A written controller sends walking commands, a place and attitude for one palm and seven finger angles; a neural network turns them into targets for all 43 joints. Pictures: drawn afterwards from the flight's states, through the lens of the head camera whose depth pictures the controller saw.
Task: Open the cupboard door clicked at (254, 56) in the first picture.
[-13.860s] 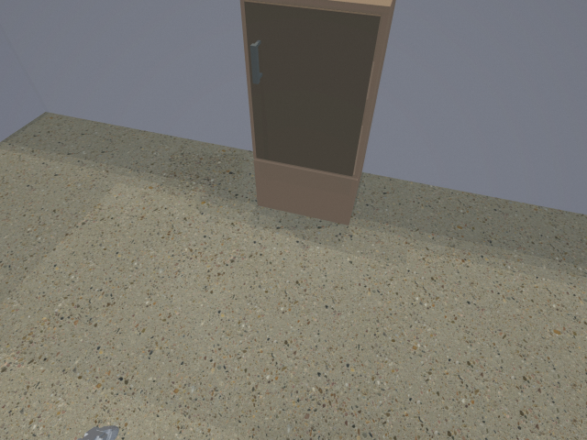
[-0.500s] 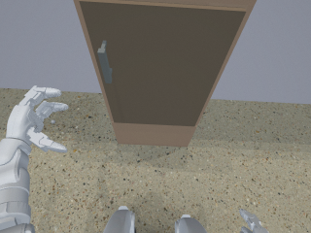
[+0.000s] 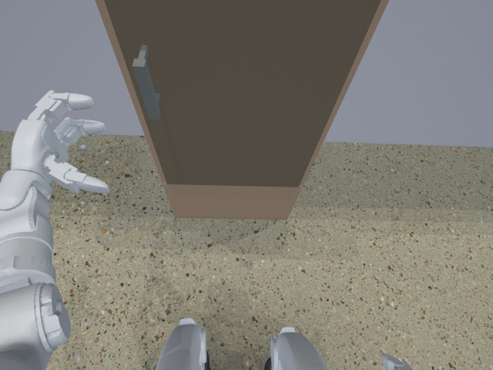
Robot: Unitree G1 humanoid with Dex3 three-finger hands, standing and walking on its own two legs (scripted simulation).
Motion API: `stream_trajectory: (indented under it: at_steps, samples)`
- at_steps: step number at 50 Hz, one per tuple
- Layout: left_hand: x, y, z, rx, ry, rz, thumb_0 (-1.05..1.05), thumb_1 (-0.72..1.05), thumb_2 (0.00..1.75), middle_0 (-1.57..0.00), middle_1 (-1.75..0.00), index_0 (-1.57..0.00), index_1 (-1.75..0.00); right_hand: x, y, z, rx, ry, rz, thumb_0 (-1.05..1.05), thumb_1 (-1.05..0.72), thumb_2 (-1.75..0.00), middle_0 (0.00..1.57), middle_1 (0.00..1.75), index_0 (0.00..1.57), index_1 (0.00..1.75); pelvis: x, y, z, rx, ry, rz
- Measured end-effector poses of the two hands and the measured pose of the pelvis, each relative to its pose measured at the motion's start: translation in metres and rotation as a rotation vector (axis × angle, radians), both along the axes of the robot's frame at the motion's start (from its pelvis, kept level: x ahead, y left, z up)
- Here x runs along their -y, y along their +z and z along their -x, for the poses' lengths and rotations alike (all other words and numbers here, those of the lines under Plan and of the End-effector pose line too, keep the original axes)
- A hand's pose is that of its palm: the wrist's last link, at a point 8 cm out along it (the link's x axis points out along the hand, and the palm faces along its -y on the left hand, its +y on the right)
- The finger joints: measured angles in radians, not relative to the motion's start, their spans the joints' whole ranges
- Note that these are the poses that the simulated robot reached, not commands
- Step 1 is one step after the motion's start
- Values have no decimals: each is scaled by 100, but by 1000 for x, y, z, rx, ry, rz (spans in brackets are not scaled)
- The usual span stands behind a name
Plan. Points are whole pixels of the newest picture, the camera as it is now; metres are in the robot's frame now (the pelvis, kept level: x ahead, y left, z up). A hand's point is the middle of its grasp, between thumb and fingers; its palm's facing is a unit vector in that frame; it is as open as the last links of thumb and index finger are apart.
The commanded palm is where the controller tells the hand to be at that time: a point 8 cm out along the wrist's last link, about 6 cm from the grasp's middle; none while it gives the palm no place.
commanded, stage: move the hooked fingers beside the handle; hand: left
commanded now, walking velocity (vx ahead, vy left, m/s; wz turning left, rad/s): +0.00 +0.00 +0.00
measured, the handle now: (149, 84) +0.60 +0.18 +0.06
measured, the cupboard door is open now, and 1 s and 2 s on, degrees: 0 0 0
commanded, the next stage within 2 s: slide the fingers in behind the handle in 1.38 s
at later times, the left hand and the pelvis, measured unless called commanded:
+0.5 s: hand (97, 104) +0.53 +0.25 +0.07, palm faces -0.03 -1.00 -0.02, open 14.0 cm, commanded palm +0.52 +0.28 +0.06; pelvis +0.00 +0.01 -0.02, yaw -2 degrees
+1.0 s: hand (98, 100) +0.54 +0.25 +0.07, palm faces -0.01 -1.00 -0.03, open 14.0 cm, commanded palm +0.53 +0.27 +0.06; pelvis +0.01 +0.02 -0.01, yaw -2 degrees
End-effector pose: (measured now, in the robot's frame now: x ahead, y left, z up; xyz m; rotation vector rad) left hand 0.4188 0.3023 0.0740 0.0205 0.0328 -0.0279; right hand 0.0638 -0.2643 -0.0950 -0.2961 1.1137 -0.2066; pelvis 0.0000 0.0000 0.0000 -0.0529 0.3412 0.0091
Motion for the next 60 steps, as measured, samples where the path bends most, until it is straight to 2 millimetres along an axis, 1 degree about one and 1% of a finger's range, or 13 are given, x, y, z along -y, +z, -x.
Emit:
stream_trajectory:
  at_steps: [9, 16, 23, 30, 33, 36, 40, 43, 45, 49, 52, 57, 60]
  samples:
    - [6, -3, -34, 8, -8, -7, -1, -50, 30, -30, -120, -30, -120, 6, -10, 30, -89, -40, 25, 1, -90, -90, 21, 30, 20, 30, 1, -11, 6, -39, -5, 10]
    - [6, -5, -65, -3, -3, 1, -1, -50, 30, -30, -120, -30, -120, 6, -14, 57, -167, -85, 41, 1, -90, -90, 21, 30, 20, 30, -1, -19, 8, -79, -15, 20]
    - [0, -4, -87, 3, -2, -4, -1, -50, 30, -30, -120, -30, -120, -2, -13, 80, -251, -125, 39, 1, -90, -90, 21, 30, 20, 30, -6, -22, 6, -111, -25, 29]
    - [1, -4, -104, -12, -10, 7, -1, -50, 30, -30, -120, -30, -120, -13, -11, 92, -314, -139, 31, 1, -90, -90, 21, 30, 20, 30, -11, -22, 3, -132, -23, 39]
    - [4, -5, -113, -9, -13, 11, -1, -50, 30, -30, -120, -30, -120, -17, -10, 95, -327, -145, 33, 1, -90, -90, 21, 30, 20, 30, -14, -23, 2, -141, -22, 43]
    - [7, -5, -117, 2, -17, 3, -1, -50, 30, -30, -120, -30, -120, -20, -8, 96, -335, -153, 27, 1, -90, -90, 21, 30, 20, 30, -16, -21, 0, -147, -27, 44]
    - [8, -11, -113, -15, -14, 6, -1, -49, 30, -30, -120, -30, -120, -26, -7, 94, -339, -160, 8, 1, -90, -90, 21, 30, 20, 30, -18, -18, -3, -141, -35, 40]
    - [4, -17, -108, -43, -2, 8, -1, -49, 30, -30, -120, -30, -120, -28, -5, 90, -333, -159, -2, 1, -90, -90, 21, 30, 20, 30, -19, -16, -5, -133, -36, 39]
    - [2, -17, -106, -40, 7, -1, -1, -50, 30, -30, -120, -30, -120, -29, -5, 87, -329, -153, -3, 1, -90, -90, 21, 30, 20, 30, -19, -15, -6, -130, -33, 40]
    - [-3, -9, -103, 8, 23, -6, -1, -50, 30, -30, -120, -30, -120, -27, -5, 79, -322, -138, 0, 1, -90, -90, 21, 30, 20, 30, -18, -14, -7, -124, -27, 43]
    - [-2, -5, -104, 14, 14, -1, -1, -50, 30, -30, -120, -30, -120, -24, -6, 74, -316, -127, 7, 1, -90, -90, 21, 30, 20, 30, -17, -14, -7, -121, -19, 45]
    - [3, -12, -105, -39, -14, 5, -1, -50, 30, -30, -120, -30, -120, -18, -6, 66, -298, -116, 23, 1, -90, -90, 21, 30, 20, 30, -16, -15, -7, -125, -14, 45]
    - [6, -15, -103, -28, -13, 6, -1, -50, 30, -30, -120, -30, -120, -15, -6, 63, -286, -114, 28, 1, -90, -90, 21, 30, 20, 30, -15, -16, -6, -127, -18, 43]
